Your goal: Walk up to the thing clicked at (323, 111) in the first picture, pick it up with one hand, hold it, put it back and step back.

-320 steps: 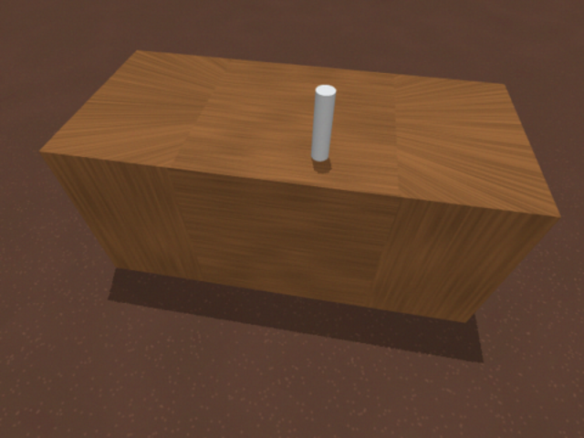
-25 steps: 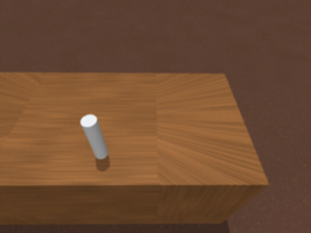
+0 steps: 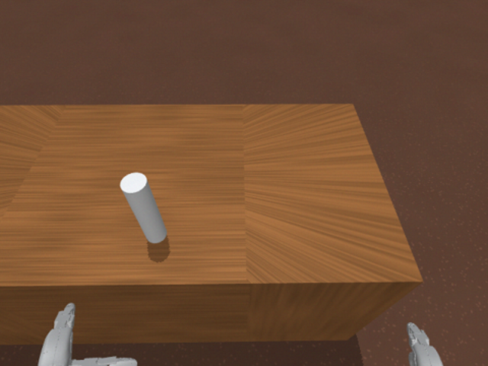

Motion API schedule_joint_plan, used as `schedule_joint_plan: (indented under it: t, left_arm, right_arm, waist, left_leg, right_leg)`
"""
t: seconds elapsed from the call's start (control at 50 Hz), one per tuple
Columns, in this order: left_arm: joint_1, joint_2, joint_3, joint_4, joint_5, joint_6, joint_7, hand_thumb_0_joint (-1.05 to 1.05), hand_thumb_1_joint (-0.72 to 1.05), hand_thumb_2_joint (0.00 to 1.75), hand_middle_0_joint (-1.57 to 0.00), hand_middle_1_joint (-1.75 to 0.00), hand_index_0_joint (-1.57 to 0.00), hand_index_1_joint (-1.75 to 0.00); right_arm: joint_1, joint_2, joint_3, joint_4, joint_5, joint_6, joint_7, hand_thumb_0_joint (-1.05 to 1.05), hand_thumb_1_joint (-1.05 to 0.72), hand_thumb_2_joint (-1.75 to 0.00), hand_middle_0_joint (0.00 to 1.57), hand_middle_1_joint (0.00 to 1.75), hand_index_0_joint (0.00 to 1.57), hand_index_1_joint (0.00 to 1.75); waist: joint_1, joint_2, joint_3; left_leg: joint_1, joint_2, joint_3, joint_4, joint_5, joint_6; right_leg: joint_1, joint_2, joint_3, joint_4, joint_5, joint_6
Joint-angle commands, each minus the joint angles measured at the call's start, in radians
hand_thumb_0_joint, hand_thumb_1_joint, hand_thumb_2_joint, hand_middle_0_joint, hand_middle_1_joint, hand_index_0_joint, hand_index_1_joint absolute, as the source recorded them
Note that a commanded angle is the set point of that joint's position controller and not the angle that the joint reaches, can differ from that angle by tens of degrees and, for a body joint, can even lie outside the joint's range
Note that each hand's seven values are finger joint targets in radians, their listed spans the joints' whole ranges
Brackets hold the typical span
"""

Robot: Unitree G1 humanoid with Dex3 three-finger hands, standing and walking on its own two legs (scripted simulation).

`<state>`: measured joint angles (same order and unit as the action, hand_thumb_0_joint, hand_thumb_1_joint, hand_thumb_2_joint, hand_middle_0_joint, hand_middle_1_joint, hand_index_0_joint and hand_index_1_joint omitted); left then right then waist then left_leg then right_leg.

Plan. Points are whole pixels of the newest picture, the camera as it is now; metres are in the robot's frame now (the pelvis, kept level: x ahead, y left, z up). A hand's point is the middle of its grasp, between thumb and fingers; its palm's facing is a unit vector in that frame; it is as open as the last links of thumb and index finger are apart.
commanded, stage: rise first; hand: left
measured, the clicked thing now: (146, 211) +0.42 +0.23 -0.08
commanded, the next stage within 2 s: go down in 0.78 s
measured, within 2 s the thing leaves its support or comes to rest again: neither
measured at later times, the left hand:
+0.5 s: hand (92, 337) +0.18 +0.25 -0.06, palm faces +0.26 -0.90 -0.34, open 17.4 cm
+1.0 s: hand (73, 333) +0.18 +0.26 -0.02, palm faces +0.32 -0.89 -0.32, open 17.5 cm
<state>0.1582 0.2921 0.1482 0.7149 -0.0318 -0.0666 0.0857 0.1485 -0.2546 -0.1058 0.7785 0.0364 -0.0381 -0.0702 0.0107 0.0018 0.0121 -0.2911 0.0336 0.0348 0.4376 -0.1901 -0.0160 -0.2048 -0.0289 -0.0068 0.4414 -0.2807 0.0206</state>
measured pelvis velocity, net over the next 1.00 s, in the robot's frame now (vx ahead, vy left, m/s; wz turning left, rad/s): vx -0.01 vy -0.01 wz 0.01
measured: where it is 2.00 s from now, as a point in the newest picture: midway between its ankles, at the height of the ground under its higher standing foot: outside the picture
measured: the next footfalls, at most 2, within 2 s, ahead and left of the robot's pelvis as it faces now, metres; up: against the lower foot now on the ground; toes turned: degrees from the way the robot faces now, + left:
none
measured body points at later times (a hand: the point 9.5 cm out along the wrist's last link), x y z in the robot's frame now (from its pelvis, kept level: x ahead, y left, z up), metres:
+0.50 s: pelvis +0.01 -0.01 +0.00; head +0.01 -0.01 +0.45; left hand +0.16 +0.30 -0.03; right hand +0.16 -0.26 -0.08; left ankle +0.02 +0.13 -0.74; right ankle -0.03 -0.13 -0.74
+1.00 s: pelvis -0.01 -0.01 +0.00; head +0.00 -0.01 +0.45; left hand +0.15 +0.31 +0.00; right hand +0.16 -0.27 -0.09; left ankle +0.02 +0.13 -0.74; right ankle -0.03 -0.13 -0.74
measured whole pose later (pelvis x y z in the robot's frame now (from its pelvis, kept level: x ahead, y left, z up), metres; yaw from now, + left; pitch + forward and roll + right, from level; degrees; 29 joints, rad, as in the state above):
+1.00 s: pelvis -0.01 -0.01 +0.00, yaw +1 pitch -2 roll +0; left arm 0.33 0.27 0.24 0.29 -0.06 -0.12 0.04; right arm 0.22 -0.24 -0.09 0.64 0.01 -0.07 -0.06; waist 0.02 0.02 0.04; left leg -0.19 0.04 0.02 0.40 -0.17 -0.02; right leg -0.10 -0.02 -0.02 0.40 -0.27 0.01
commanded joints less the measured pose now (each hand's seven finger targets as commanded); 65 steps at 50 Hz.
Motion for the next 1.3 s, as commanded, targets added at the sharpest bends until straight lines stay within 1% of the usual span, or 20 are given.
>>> schedule_joint_plan:
  t: [0.0,0.04,0.18,0.26,0.32,0.36,0.58,0.64,0.68,0.72,0.76,0.8,0.84,0.88,0.9,0.94,1.0,1.18,1.22,1.28]
  left_arm:
    - [-0.075,0.211,0.076,-0.221,0.007,-0.057,0.020,0.00,-0.55,0.05,-0.05,-0.06,-0.05,-0.06]
    - [-0.052,0.167,0.054,-0.238,0.007,-0.056,0.017,0.00,-0.55,0.04,-0.05,-0.05,-0.05,-0.06]
    - [0.004,0.173,0.073,-0.326,0.000,-0.051,0.012,0.00,-0.54,0.03,-0.04,-0.05,-0.04,-0.05]
    - [0.020,0.172,0.079,-0.369,-0.005,-0.051,0.006,0.00,-0.53,0.03,-0.04,-0.05,-0.04,-0.05]
    - [0.020,0.190,0.099,-0.407,-0.005,-0.051,0.006,0.00,-0.54,0.04,-0.04,-0.05,-0.04,-0.05]
    - [0.038,0.161,0.076,-0.433,-0.004,-0.052,0.000,0.00,-0.53,0.03,-0.04,-0.05,-0.04,-0.04]
    - [0.082,0.189,0.122,-0.537,-0.010,-0.064,-0.001,0.00,-0.56,0.05,-0.04,-0.05,-0.04,-0.06]
    - [0.094,0.168,0.106,-0.548,-0.009,-0.070,-0.006,0.00,-0.58,0.06,-0.05,-0.06,-0.05,-0.06]
    - [0.089,0.188,0.130,-0.566,-0.012,-0.075,-0.005,0.00,-0.58,0.06,-0.05,-0.06,-0.04,-0.06]
    - [0.100,0.183,0.128,-0.593,-0.010,-0.082,-0.007,0.00,-0.57,0.05,-0.05,-0.06,-0.04,-0.06]
    - [0.120,0.154,0.101,-0.594,-0.010,-0.086,-0.011,0.00,-0.58,0.06,-0.05,-0.06,-0.04,-0.06]
    - [0.098,0.217,0.160,-0.620,-0.010,-0.091,-0.004,0.00,-0.58,0.06,-0.05,-0.06,-0.04,-0.06]
    - [0.118,0.185,0.140,-0.600,-0.008,-0.092,-0.013,0.00,-0.58,0.06,-0.05,-0.06,-0.05,-0.07]
    - [0.115,0.200,0.159,-0.575,-0.013,-0.092,-0.010,0.00,-0.61,0.00,-0.08,-0.06,-0.10,-0.04]
    - [0.048,0.081,0.124,-0.660,-0.034,-0.111,-0.037,0.00,-0.59,0.02,-0.07,-0.08,-0.09,-0.08]
    - [0.062,0.177,0.201,-0.573,-0.032,-0.113,-0.050,0.00,-0.61,0.02,-0.07,-0.09,-0.09,-0.08]
    - [-0.080,0.258,0.259,-0.573,-0.031,-0.155,-0.074,0.00,-0.58,0.03,-0.07,-0.09,-0.08,-0.07]
    - [-0.304,0.373,0.351,-0.250,-0.125,-0.287,-0.253,0.00,-0.51,0.03,-0.05,-0.07,-0.07,-0.05]
    - [-0.342,0.403,0.368,-0.226,-0.146,-0.312,-0.300,0.00,-0.49,0.04,-0.05,-0.06,-0.06,-0.04]
    - [-0.389,0.441,0.394,-0.151,-0.171,-0.334,-0.353,0.00,-0.50,0.05,-0.04,-0.06,-0.06,-0.05]
  right_arm:
    - [-0.046,-0.165,-0.055,-0.148,-0.006,-0.049,-0.017,0.00,0.49,-0.06,0.05,0.05,0.05,0.05]
    - [-0.057,-0.148,-0.041,-0.197,-0.005,-0.056,-0.015,0.00,0.50,-0.05,0.05,0.05,0.05,0.05]
    - [-0.008,-0.153,-0.036,-0.249,-0.005,-0.051,-0.014,0.00,0.54,-0.04,0.05,0.05,0.05,0.05]
    - [0.011,-0.104,0.006,-0.287,-0.002,-0.053,-0.009,0.00,0.55,-0.04,0.05,0.05,0.05,0.05]
    - [0.015,-0.151,-0.031,-0.313,-0.006,-0.056,-0.012,0.00,0.55,-0.04,0.05,0.05,0.05,0.05]
    - [0.017,-0.103,0.006,-0.329,-0.005,-0.058,-0.005,0.00,0.55,-0.04,0.05,0.05,0.05,0.05]
    - [0.007,-0.149,-0.036,-0.341,-0.012,-0.067,-0.005,0.00,0.53,-0.05,0.05,0.05,0.05,0.05]
    - [0.041,-0.105,-0.014,-0.274,-0.012,-0.062,-0.001,0.00,0.52,-0.05,0.05,0.05,0.05,0.05]
    - [-0.029,-0.159,-0.044,-0.364,-0.013,-0.073,-0.004,0.00,0.52,-0.05,0.05,0.05,0.05,0.05]
    - [0.023,-0.090,0.001,-0.299,-0.012,-0.066,0.002,0.00,0.53,-0.05,0.05,0.05,0.05,0.05]
    - [0.018,-0.104,-0.013,-0.295,-0.015,-0.069,-0.001,0.00,0.52,-0.05,0.05,0.05,0.05,0.05]
    - [-0.021,-0.151,-0.038,-0.355,-0.015,-0.076,-0.005,0.00,0.52,-0.05,0.05,0.05,0.05,0.05]
    - [0.048,-0.096,-0.006,-0.270,-0.017,-0.068,0.002,0.00,0.52,-0.05,0.05,0.05,0.05,0.05]
    - [-0.013,-0.158,-0.052,-0.292,-0.016,-0.073,-0.004,0.00,0.52,-0.05,0.05,0.05,0.05,0.05]
    - [-0.045,-0.107,-0.022,-0.295,-0.029,-0.077,0.012,0.00,0.49,-0.05,0.05,0.05,0.05,0.05]
    - [-0.006,-0.164,-0.070,-0.276,-0.030,-0.077,0.009,0.00,0.50,-0.05,0.05,0.05,0.05,0.05]
    - [-0.030,-0.141,-0.057,-0.287,-0.029,-0.080,0.010,0.00,0.52,-0.04,0.05,0.05,0.05,0.05]
    - [-0.038,-0.142,-0.045,-0.242,-0.014,-0.094,0.009,0.00,0.51,-0.05,0.05,0.05,0.05,0.05]
    - [-0.029,-0.124,-0.012,-0.252,-0.014,-0.097,0.012,0.00,0.50,-0.05,0.05,0.05,0.05,0.05]
    - [-0.045,-0.147,-0.025,-0.275,-0.013,-0.101,0.014,0.00,0.49,-0.06,0.05,0.05,0.05,0.05]
  waist:
    - [0.009,0.029,-0.168]
    - [0.003,0.001,-0.178]
    - [0.003,0.011,-0.142]
    - [0.013,0.017,-0.106]
    - [0.005,0.013,-0.102]
    - [0.010,0.028,-0.109]
    - [0.015,0.024,-0.093]
    - [0.024,0.043,-0.042]
    - [0.017,0.003,-0.083]
    - [0.029,0.027,-0.064]
    - [0.020,0.015,-0.049]
    - [0.018,0.009,-0.084]
    - [0.019,0.012,-0.033]
    - [0.019,0.015,-0.015]
    - [0.013,0.013,-0.043]
    - [-0.004,-0.024,-0.056]
    - [-0.013,-0.017,-0.109]
    - [-0.035,0.028,-0.169]
    - [-0.022,0.059,-0.197]
    - [-0.016,0.078,-0.224]
  left_leg:
    - [0.159,-0.026,0.025,-0.040,0.184,0.021]
    - [0.181,-0.021,0.021,-0.044,0.202,0.018]
    - [0.200,-0.020,0.025,-0.064,0.221,0.017]
    - [0.196,-0.026,0.031,-0.068,0.216,0.020]
    - [0.207,-0.025,0.031,-0.077,0.206,0.020]
    - [0.218,-0.027,0.032,-0.077,0.229,0.020]
    - [0.231,-0.022,0.030,-0.091,0.206,0.021]
    - [0.214,-0.025,0.034,-0.102,0.172,0.022]
    - [0.230,-0.019,0.027,-0.100,0.175,0.022]
    - [0.225,-0.027,0.034,-0.097,0.195,0.025]
    - [0.226,-0.028,0.034,-0.097,0.182,0.027]
    - [0.237,-0.026,0.033,-0.097,0.182,0.027]
    - [0.221,-0.027,0.036,-0.106,0.156,0.028]
    - [0.209,-0.026,0.032,-0.114,0.118,0.025]
    - [0.166,-0.030,0.020,-0.074,0.098,0.023]
    - [0.174,-0.027,0.017,-0.061,0.082,0.028]
    - [0.169,-0.034,0.014,-0.026,0.093,0.031]
    - [0.076,-0.032,-0.008,0.072,0.051,0.030]
    - [0.061,-0.034,-0.008,0.093,0.076,0.030]
    - [0.031,-0.022,-0.020,0.118,0.099,0.023]
  right_leg:
    - [0.011,0.020,-0.023,-0.067,0.240,-0.025]
    - [0.026,0.026,-0.030,-0.065,0.251,-0.025]
    - [0.044,0.026,-0.034,-0.084,0.272,-0.024]
    - [0.050,0.018,-0.033,-0.099,0.271,-0.021]
    - [0.053,0.020,-0.032,-0.105,0.264,-0.021]
    - [0.065,0.015,-0.031,-0.104,0.291,-0.020]
    - [0.082,0.022,-0.037,-0.122,0.257,-0.023]
    - [0.059,0.021,-0.036,-0.131,0.224,-0.026]
    - [0.083,0.025,-0.038,-0.131,0.220,-0.023]
    - [0.082,0.018,-0.036,-0.132,0.246,-0.021]
    - [0.067,0.016,-0.035,-0.134,0.238,-0.019]
    - [0.086,0.018,-0.035,-0.137,0.234,-0.020]
    - [0.062,0.019,-0.037,-0.143,0.210,-0.020]
    - [0.047,0.020,-0.037,-0.148,0.164,-0.024]
    - [0.021,0.025,-0.032,-0.117,0.140,-0.025]
    - [0.014,0.027,-0.031,-0.116,0.124,-0.020]
    - [-0.005,0.014,-0.021,-0.095,0.147,-0.015]
    - [-0.103,0.007,-0.010,0.004,0.119,-0.022]
    - [-0.108,0.006,-0.010,0.030,0.147,-0.023]
    - [-0.138,0.021,-0.023,0.079,0.155,-0.034]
